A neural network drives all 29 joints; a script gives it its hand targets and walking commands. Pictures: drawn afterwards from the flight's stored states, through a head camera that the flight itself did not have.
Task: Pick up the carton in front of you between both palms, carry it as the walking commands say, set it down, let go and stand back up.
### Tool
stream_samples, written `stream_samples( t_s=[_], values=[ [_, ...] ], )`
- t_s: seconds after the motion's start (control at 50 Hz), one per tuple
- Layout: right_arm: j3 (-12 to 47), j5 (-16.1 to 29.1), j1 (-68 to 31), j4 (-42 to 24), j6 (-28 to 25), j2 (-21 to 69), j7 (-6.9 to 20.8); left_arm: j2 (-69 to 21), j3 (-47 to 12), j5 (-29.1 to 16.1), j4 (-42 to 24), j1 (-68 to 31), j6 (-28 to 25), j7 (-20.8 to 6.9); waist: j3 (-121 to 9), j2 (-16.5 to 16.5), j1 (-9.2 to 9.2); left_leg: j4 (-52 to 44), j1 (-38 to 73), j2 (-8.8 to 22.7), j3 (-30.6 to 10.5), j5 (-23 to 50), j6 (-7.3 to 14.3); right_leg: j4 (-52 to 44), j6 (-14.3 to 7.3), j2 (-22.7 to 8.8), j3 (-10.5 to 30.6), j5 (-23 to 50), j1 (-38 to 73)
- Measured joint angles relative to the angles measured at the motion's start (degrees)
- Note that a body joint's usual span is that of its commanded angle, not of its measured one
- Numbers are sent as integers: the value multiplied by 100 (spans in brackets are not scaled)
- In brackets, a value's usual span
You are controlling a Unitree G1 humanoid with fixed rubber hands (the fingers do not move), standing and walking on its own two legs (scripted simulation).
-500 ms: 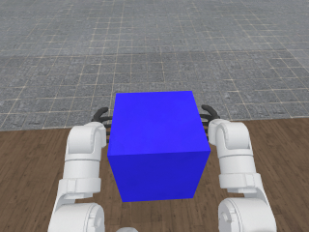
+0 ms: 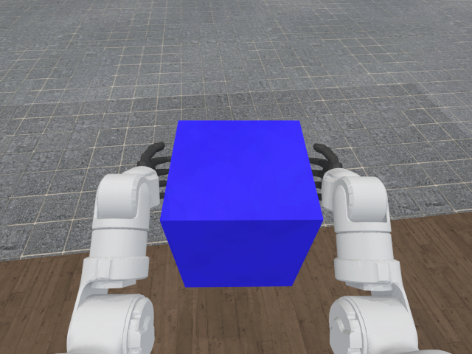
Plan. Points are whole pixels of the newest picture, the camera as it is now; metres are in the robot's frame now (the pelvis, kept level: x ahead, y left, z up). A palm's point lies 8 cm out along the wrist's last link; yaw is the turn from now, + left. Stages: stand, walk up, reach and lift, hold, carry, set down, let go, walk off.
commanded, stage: carry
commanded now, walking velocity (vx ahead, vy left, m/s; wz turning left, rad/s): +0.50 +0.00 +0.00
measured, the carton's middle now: (238, 208) +0.36 +0.00 +0.05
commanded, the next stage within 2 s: none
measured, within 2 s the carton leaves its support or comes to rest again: neither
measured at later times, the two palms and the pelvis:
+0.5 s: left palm (186, 103) +0.66 +0.12 +0.07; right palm (305, 104) +0.67 -0.18 +0.07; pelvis +0.31 -0.03 -0.05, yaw +1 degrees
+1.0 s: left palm (181, 55) +0.96 +0.16 +0.05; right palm (272, 54) +0.97 -0.14 +0.05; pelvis +0.62 -0.01 -0.10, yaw -1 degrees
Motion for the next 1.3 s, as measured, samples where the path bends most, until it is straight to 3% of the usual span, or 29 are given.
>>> stream_samples(
  t_s=[0.1, 0.2, 0.28, 0.36, 0.4, 0.44, 0.5, 0.56, 0.66, 0.74, 0.86, 0.94, 0.98, 1.02, 1.08, 1.2, 1.3],
  values=[
    [16, 237, 88, 86, 61, -112, -24, -200, 78, 248, -122, 92, 202, 6, 174, 35, -195, -176, 496, 10, -11, -384, 25, -1051, 90, -502, 170, 690, -1101],
    [8, 286, 62, 6, -92, -77, -30, -278, 173, 331, -457, 198, 162, 11, 287, 12, -294, -408, 1019, 23, -113, -728, -22, -2043, 142, -725, 168, 1752, -1710],
    [7, 289, 12, -154, -154, -36, -32, -292, 221, 334, -764, 244, 149, 19, 271, -43, -325, -521, 1488, 2, -223, -1105, -100, -3028, 78, -665, 28, 2699, -1702],
    [13, 252, -34, -45, -213, 8, -19, -296, 304, 363, -771, 251, 153, 4, 69, -119, -402, -334, 1950, -63, -322, -1736, -174, -4419, -61, -413, -259, 3706, -1212],
    [31, 237, -43, 103, -227, -22, -2, -309, 322, 419, -607, 215, 138, -24, -51, -147, -430, 92, 2122, -101, -328, -2185, -216, -5035, -174, -266, -429, 4118, -790],
    [39, 256, -43, 269, -224, -120, 33, -350, 297, 507, -351, 132, 111, -46, -162, -215, -400, 1149, 2050, -125, -183, -2397, -309, -5391, -290, -237, -545, 4388, -231],
    [39, 331, -123, 658, -343, -287, 78, -422, 264, 626, 60, 57, -76, -57, -68, 73, -97, 3516, 1077, 35, -472, -2866, -540, -4341, -596, 23, -609, 2977, -416],
    [146, 263, 57, 677, -261, -199, 59, -341, 159, 493, 75, 318, -23, -27, 108, -17, 118, 4201, 108, 199, -606, -2549, -512, -4109, -655, 46, -574, 2599, -256],
    [128, 138, 216, 179, -177, -39, 6, -234, 74, 173, -261, 512, -80, 48, 417, -37, 285, 3170, -1042, 648, -759, -1816, -594, -4252, -677, 46, -560, 2243, 160],
    [29, 79, 337, -218, -260, 54, -3, -290, 106, 137, -443, 498, -237, 59, 468, -49, 366, 2464, -1551, 801, -775, -1018, -640, -4405, -638, 38, -484, 1952, 534],
    [-49, 74, 435, -774, -228, 82, -13, -331, 66, 107, -725, 402, -279, 61, 290, 15, 486, 701, -1336, 652, -550, 389, -572, -4531, -529, 101, -305, 1333, 1247],
    [-107, 42, 299, -741, -125, 56, -3, -261, 30, 85, -581, 210, -219, 54, 3, 82, 592, -712, -608, 359, -192, 1355, -354, -4018, -448, 179, -233, 543, 1672],
    [-99, -19, 126, -492, -77, 60, 7, -143, 33, 49, -389, 95, -150, 37, -146, 156, 572, -1162, -34, 321, -38, 1597, -272, -3072, -339, 211, -359, 171, 1662],
    [-104, -107, -63, -186, -124, 92, 13, 28, 31, -14, -79, -109, -149, 4, -167, -93, 369, -470, -118, 123, 31, 451, -81, -1582, -74, 28, -257, -165, 1135],
    [-59, -82, -104, 153, -12, 34, 15, 55, 11, -11, 185, -106, -21, 0, -67, -34, 92, 46, -98, 73, 13, -39, 130, -120, 3, -46, -42, -108, 116],
    [-14, 215, 106, 96, 64, -91, -25, -162, 32, 234, -52, 64, 205, 15, 211, -28, -156, -216, 518, 49, -15, -514, 46, -894, 164, -630, 111, 847, -1348],
    [-22, 279, 96, -90, -98, -52, -37, -258, 143, 318, -497, 177, 162, 29, 320, -52, -277, -418, 1035, 49, -120, -876, 8, -1465, 211, -814, 95, 1663, -2061]
  ],
)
